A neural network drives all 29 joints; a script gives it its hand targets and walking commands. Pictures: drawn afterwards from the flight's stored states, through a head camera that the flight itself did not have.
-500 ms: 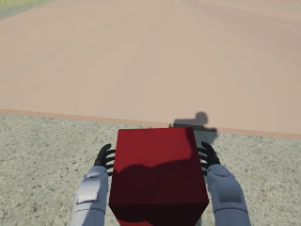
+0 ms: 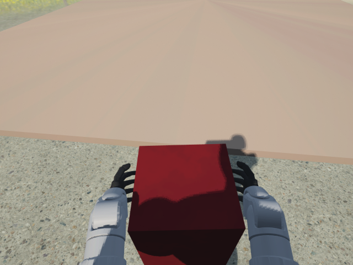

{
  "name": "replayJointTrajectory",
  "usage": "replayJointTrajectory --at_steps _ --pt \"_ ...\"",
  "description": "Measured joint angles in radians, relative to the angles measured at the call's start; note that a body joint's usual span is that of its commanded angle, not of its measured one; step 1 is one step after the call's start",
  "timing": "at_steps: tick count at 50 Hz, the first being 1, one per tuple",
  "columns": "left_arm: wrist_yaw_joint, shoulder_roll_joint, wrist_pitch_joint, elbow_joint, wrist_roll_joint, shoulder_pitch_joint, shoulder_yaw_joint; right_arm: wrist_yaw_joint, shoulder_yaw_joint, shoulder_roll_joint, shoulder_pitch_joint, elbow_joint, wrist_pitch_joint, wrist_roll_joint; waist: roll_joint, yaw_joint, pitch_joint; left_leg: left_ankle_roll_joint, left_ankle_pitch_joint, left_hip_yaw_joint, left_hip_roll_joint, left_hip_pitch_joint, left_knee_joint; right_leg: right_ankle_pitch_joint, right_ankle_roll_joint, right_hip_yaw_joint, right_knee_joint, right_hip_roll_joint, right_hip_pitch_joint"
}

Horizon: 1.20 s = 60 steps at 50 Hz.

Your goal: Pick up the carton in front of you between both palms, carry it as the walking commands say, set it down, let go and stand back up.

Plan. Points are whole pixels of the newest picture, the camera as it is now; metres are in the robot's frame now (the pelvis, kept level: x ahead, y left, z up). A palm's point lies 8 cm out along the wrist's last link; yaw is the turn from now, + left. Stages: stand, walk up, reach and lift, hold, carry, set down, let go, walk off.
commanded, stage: hold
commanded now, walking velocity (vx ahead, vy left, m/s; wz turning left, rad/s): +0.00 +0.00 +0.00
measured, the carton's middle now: (183, 207) +0.30 +0.00 -0.02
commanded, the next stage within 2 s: carry in 0.94 s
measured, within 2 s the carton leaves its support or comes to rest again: neither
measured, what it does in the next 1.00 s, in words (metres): stands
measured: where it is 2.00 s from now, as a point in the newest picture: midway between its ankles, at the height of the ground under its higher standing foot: (176, 251)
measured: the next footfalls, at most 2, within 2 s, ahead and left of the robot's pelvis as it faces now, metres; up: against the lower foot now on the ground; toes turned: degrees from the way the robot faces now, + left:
right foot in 1.60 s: +0.38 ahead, -0.09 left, +0.00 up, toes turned -7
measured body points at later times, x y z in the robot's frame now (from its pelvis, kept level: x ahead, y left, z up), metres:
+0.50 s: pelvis +0.01 +0.00 +0.00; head -0.03 +0.01 +0.45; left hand +0.31 +0.16 +0.04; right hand +0.31 -0.15 +0.05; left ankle +0.01 +0.13 -0.75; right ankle +0.02 -0.13 -0.75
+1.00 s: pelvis +0.01 +0.00 +0.00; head -0.03 +0.00 +0.45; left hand +0.31 +0.15 +0.04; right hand +0.31 -0.15 +0.04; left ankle +0.01 +0.14 -0.74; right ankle +0.02 -0.13 -0.74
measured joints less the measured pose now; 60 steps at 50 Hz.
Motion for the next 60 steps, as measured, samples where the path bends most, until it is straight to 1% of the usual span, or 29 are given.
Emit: replayJointTrajectory --at_steps 2,6,11,16,23,27,29,39,43,46,48,51,53,57,59,60 --pt "-0.005 0.000 -0.004 0.006 0.005 0.000 0.001 -0.001 0.000 0.000 0.000 0.001 0.002 -0.001 0.001 0.006 0.000 0.000 0.000 0.002 0.001 0.000 -0.002 -0.001 0.000 0.002 0.001 0.001 -0.002" --pt "-0.006 0.000 -0.011 0.005 0.002 -0.001 0.006 -0.005 0.006 0.000 -0.001 -0.005 0.001 -0.001 0.000 0.005 0.001 0.000 0.001 -0.002 0.000 -0.005 -0.003 0.000 0.000 -0.003 -0.003 -0.001 -0.004" --pt "-0.006 0.002 -0.003 -0.015 0.000 0.009 -0.001 -0.005 0.014 0.000 0.001 -0.013 0.005 0.002 -0.001 -0.001 0.008 0.002 0.002 -0.002 0.000 0.001 -0.009 0.004 0.001 -0.004 -0.016 -0.002 0.005" --pt "0.000 0.006 0.002 -0.029 -0.007 0.024 -0.019 -0.005 0.025 -0.005 0.017 -0.022 0.002 0.009 -0.010 -0.005 0.003 0.003 0.006 0.002 -0.001 0.004 -0.021 0.007 0.002 -0.001 -0.025 -0.004 0.006" --pt "0.001 0.008 0.007 -0.044 -0.010 0.033 -0.028 -0.006 0.032 -0.006 0.022 -0.035 0.008 0.012 -0.014 -0.001 -0.001 0.006 0.001 0.009 0.000 0.009 -0.023 0.005 0.003 0.005 -0.029 -0.004 0.011" --pt "0.011 0.012 0.015 -0.060 -0.015 0.048 -0.045 0.001 0.038 -0.009 0.035 -0.036 0.002 0.013 -0.015 0.000 -0.002 0.006 0.006 0.009 -0.001 0.017 -0.035 0.007 0.003 0.005 -0.037 -0.007 0.017" --pt "0.012 0.011 0.016 -0.054 -0.018 0.046 -0.044 0.002 0.037 -0.009 0.036 -0.034 0.003 0.012 -0.012 -0.004 -0.002 0.007 0.006 0.006 -0.003 0.015 -0.033 0.007 0.003 0.002 -0.039 -0.008 0.018" --pt "0.009 0.009 0.008 -0.031 -0.015 0.035 -0.031 -0.004 0.026 -0.007 0.026 -0.021 0.005 0.013 -0.008 0.002 -0.004 0.007 0.006 0.012 -0.002 0.006 -0.027 0.005 0.004 0.006 -0.025 -0.006 0.003" --pt "0.012 0.008 0.011 -0.039 -0.017 0.031 -0.035 0.000 0.029 -0.008 0.030 -0.031 0.001 0.008 -0.008 -0.001 -0.002 0.006 0.005 0.007 -0.003 0.001 -0.023 0.001 0.002 0.000 -0.018 -0.006 -0.001" --pt "0.009 0.007 0.007 -0.035 -0.013 0.027 -0.035 -0.001 0.024 -0.007 0.028 -0.038 0.005 0.011 -0.008 0.004 0.002 0.005 0.007 0.008 0.000 0.005 -0.025 0.005 0.001 0.001 -0.023 -0.003 0.003" --pt "0.011 0.008 0.014 -0.041 -0.019 0.030 -0.039 -0.002 0.028 -0.009 0.032 -0.047 0.013 0.012 -0.009 0.004 -0.029 0.003 -0.011 0.016 0.002 -0.041 0.009 -0.012 0.000 -0.007 0.012 -0.005 -0.043" --pt "0.021 0.014 0.030 -0.080 -0.031 0.056 -0.067 -0.007 0.046 -0.014 0.058 -0.075 0.021 0.033 -0.006 -0.001 -0.084 0.005 -0.105 0.044 0.018 -0.122 0.083 -0.109 -0.008 -0.050 0.079 -0.020 -0.118" --pt "0.030 0.018 0.042 -0.128 -0.053 0.074 -0.086 -0.017 0.068 -0.019 0.078 -0.129 0.036 0.050 -0.003 -0.001 -0.110 0.005 -0.131 0.064 0.030 -0.163 0.109 -0.149 -0.010 -0.076 0.109 -0.032 -0.158" --pt "0.046 0.024 0.087 -0.274 -0.096 0.108 -0.110 -0.047 0.117 -0.024 0.105 -0.268 0.084 0.093 -0.009 0.002 -0.135 -0.003 -0.087 0.093 0.044 -0.206 0.150 -0.162 -0.010 -0.120 0.184 -0.058 -0.215" --pt "0.055 0.027 0.126 -0.344 -0.117 0.124 -0.117 -0.056 0.134 -0.025 0.117 -0.328 0.117 0.111 -0.017 0.008 -0.154 -0.012 -0.126 0.099 0.047 -0.216 0.180 -0.163 -0.011 -0.136 0.210 -0.070 -0.227" --pt "0.059 0.027 0.145 -0.372 -0.127 0.130 -0.122 -0.061 0.139 -0.026 0.124 -0.359 0.137 0.120 -0.016 0.010 -0.165 -0.015 -0.149 0.098 0.051 -0.220 0.195 -0.158 -0.004 -0.144 0.213 -0.071 -0.226"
